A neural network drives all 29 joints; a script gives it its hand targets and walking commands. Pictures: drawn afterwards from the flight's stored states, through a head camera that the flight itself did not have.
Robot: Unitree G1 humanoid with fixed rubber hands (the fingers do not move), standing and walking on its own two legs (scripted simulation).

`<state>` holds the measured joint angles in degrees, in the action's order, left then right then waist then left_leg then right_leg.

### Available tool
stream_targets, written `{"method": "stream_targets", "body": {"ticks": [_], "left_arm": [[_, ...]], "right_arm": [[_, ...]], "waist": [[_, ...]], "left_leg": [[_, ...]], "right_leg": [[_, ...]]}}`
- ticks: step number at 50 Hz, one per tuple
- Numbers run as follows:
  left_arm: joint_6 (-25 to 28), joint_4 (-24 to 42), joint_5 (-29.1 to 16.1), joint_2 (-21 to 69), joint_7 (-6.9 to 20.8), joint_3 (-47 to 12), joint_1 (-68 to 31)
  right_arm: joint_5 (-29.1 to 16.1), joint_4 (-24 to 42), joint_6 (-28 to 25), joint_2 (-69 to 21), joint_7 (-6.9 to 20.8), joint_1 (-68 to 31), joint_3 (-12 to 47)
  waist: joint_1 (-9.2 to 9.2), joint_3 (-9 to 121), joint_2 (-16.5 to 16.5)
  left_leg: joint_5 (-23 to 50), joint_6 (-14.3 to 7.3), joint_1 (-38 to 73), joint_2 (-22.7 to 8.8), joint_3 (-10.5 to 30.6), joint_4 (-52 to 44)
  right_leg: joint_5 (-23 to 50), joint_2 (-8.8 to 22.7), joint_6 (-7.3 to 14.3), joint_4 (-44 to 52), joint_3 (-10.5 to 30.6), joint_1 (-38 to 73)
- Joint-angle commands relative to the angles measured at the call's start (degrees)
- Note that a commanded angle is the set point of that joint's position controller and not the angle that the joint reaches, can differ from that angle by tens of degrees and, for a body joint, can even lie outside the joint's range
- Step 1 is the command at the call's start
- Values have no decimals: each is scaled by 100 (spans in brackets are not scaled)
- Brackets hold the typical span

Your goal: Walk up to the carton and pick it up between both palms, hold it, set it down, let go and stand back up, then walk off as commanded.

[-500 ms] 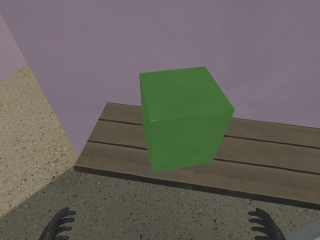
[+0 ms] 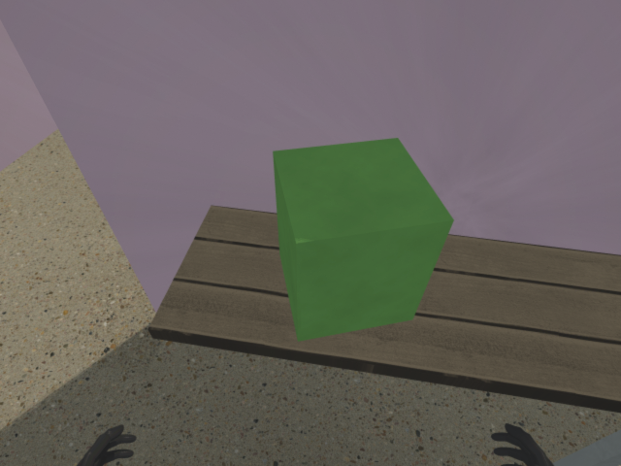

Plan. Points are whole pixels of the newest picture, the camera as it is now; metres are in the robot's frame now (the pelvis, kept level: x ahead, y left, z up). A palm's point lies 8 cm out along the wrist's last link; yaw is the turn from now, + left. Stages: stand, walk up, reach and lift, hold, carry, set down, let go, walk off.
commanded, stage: stand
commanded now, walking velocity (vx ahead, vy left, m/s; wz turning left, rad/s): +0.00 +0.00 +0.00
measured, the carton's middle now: (347, 240) +0.47 -0.05 +0.01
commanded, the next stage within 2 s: walk up in 0.24 s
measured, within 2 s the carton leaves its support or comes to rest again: neither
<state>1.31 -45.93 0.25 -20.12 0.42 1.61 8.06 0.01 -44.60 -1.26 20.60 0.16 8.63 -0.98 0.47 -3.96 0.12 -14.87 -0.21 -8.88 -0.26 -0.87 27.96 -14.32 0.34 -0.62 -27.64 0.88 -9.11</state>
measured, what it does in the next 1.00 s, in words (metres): steps on the spot: left foot, then right foot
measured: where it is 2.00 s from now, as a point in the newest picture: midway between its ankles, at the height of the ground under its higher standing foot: outside the picture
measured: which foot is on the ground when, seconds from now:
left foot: down 0.00-0.48, up 0.50-0.68, down 0.70-1.00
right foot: down 0.00-0.72, up 0.74-0.94, down 0.96-1.00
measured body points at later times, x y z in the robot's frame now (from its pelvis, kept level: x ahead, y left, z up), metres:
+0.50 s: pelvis +0.00 +0.00 +0.00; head +0.00 +0.00 +0.45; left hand +0.11 +0.31 -0.11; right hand +0.12 -0.31 -0.10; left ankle +0.01 +0.12 -0.73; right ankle +0.01 -0.13 -0.74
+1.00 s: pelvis +0.04 +0.09 -0.01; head +0.05 +0.09 +0.44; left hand +0.19 +0.39 -0.11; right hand +0.12 -0.23 -0.10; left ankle +0.06 +0.20 -0.74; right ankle +0.04 -0.05 -0.74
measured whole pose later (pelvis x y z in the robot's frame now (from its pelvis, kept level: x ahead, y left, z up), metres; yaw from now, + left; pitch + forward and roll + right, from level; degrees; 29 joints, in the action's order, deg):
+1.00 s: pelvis +0.04 +0.09 -0.01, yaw -8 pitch -4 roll -1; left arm 0.3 -43.7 0.7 -23.2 -1.3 1.8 14.0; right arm 0.3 -40.3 0.6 22.4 0.2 12.3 -1.4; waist -1.3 -5.2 1.4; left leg -19.8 -0.6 -13.8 -2.6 -3.1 37.7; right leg -14.5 -0.8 -0.8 -33.4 1.9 -13.2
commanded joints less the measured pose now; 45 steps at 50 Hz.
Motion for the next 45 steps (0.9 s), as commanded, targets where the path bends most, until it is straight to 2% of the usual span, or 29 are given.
{"method": "stream_targets", "body": {"ticks": [1,2,5,9,10,11,13,14,18,21,22,24,25,26,27,28,30,32,33,34,35,36,37,38,39,41,42,44,45], "left_arm": [[102,257,-14,-965,-41,242,-243],[97,258,-13,-934,-24,227,-376],[113,73,-17,-983,-22,219,-287],[96,-98,-20,-1019,-70,228,-269],[102,-85,-22,-986,-62,192,-385],[98,-131,-38,-983,-45,185,-234],[72,-259,-30,-995,-81,177,-278],[92,-274,-42,-1075,-69,215,-231],[85,-399,0,-1020,-83,177,-396],[95,-533,-38,-1011,-75,178,-411],[118,-489,80,-1406,-267,338,590],[92,-566,124,-1891,-417,499,1017],[122,-437,191,-1992,-490,571,962],[157,-216,224,-2052,-543,594,802],[179,14,261,-1956,-570,592,555],[189,138,253,-1921,-572,578,448],[176,302,259,-1832,-531,570,574],[125,445,241,-1648,-450,528,574],[74,542,133,-1648,-380,500,228],[35,613,74,-1395,-325,415,312],[34,708,32,-986,-314,298,402],[-13,775,-26,-867,-364,219,638],[-107,717,4,-1222,-399,381,837],[-156,736,-77,-1380,-378,432,984],[-158,689,-81,-1421,-324,399,1094],[-94,629,-30,-1437,-250,386,1040],[-78,617,-6,-1358,-233,370,961],[-40,552,-13,-1263,-246,285,984],[-9,536,-12,-1189,-236,284,1095]], "right_arm": [[-8,325,-135,985,-34,-368,-232],[-18,206,-130,1001,-57,-243,-230],[-21,90,-121,1077,-68,-245,-230],[-3,-100,-131,1027,-53,-245,-214],[-45,-63,-124,1008,-57,-388,-207],[-20,-122,-119,1033,-36,-284,-188],[-35,-231,-109,1057,-50,-285,-206],[12,-215,-113,1102,-70,-346,-215],[-44,-425,-105,1014,-57,-279,-178],[-25,-545,-127,1087,-94,-285,-216],[176,-302,-11,1412,25,-340,-561],[305,-28,156,1012,139,-543,-540],[335,165,214,903,178,-526,-529],[364,304,254,994,220,-367,-606],[318,369,256,996,276,-192,-623],[318,425,248,1028,300,-25,-658],[350,547,278,984,358,17,-660],[300,622,287,832,356,100,-619],[250,476,244,811,328,604,-614],[234,377,192,1074,273,864,-653],[289,392,167,1506,212,874,-747],[233,658,154,1786,127,456,-731],[214,874,152,1720,61,165,-692],[221,991,138,1727,28,-9,-709],[194,945,159,1558,15,-74,-701],[155,829,131,1454,-48,220,-578],[173,814,89,1427,-70,367,-536],[155,849,77,1409,-63,258,-447],[147,927,85,1403,-50,167,-432]], "waist": [[-5,380,48],[-38,345,-136],[-80,329,108],[-8,343,-4],[-45,248,-185],[15,356,-19],[-25,376,-116],[18,449,134],[-82,214,-36],[-84,320,-101],[-7,328,52],[261,-75,-460],[233,-335,-578],[110,-325,-542],[-4,-289,-570],[-102,-141,-529],[-88,114,-782],[-81,298,-765],[-361,461,-1008],[-437,667,-372],[-496,771,730],[-405,784,1415],[-329,498,985],[-249,217,1058],[-150,-24,866],[-173,8,502],[-192,106,493],[-128,231,722],[-41,350,927]], "left_leg": [[827,-141,125,-661,562,-642],[895,-122,87,-636,554,-641],[692,-135,158,-628,564,-760],[717,-141,102,-675,596,-803],[782,-128,59,-685,659,-890],[805,-139,102,-694,634,-850],[756,-121,175,-673,579,-857],[871,-129,147,-659,577,-895],[605,-87,139,-667,537,-982],[871,-78,166,-690,583,-1020],[-391,-206,-266,-308,-21,-296],[-1207,-52,-1424,-60,154,928],[-1396,-84,-2011,-226,501,1561],[-1270,-82,-2074,-429,706,2104],[-1251,-70,-2149,-497,819,2130],[-1188,-42,-2043,-560,862,1835],[-895,-26,-1673,-490,589,1532],[-582,-62,-876,-303,296,737],[295,-115,197,-218,155,162],[482,-162,1048,-155,209,-245],[266,-404,1145,-904,1298,-739],[-457,-907,461,-1855,2532,-1358],[-1685,-1320,-604,-2013,2651,-1480],[-2094,-1526,-1161,-2041,2616,-1466],[-1904,-1430,-1117,-1755,2198,-1373],[-466,-1204,-305,-1541,1829,-960],[487,-1209,-146,-1665,1782,-762],[1992,-1103,-233,-1574,1374,-382],[2042,-972,-231,-1470,1016,-177]], "right_leg": [[628,606,241,659,494,-26],[810,595,223,629,434,12],[647,614,185,755,482,-40],[664,644,212,831,471,124],[765,661,198,778,477,59],[711,644,201,816,451,169],[829,654,161,859,451,133],[841,631,165,814,436,253],[626,634,168,960,454,12],[837,657,141,986,421,176],[-153,885,477,1020,1160,249],[-1715,1807,1167,1731,2551,220],[-1976,2119,1522,1831,2819,117],[-2065,2245,1690,1781,2888,-99],[-1542,2117,1703,1558,2614,45],[-1117,1950,1571,1331,2327,91],[-461,1577,1253,1095,1847,9],[-269,1329,1099,795,1485,-452],[-362,1050,819,401,1038,-1216],[-472,522,549,-472,585,-1698],[-982,-97,293,-1474,227,-2104],[-2312,-357,51,-2129,102,-2152],[-2406,-49,67,-2804,601,-1638],[-2193,112,96,-2834,614,-1313],[-1962,174,125,-2798,573,-1360],[-1732,229,145,-2429,589,-1744],[-1648,222,169,-2224,565,-1744],[-1376,236,112,-1443,327,-1065],[-963,200,102,-756,161,-685]]}}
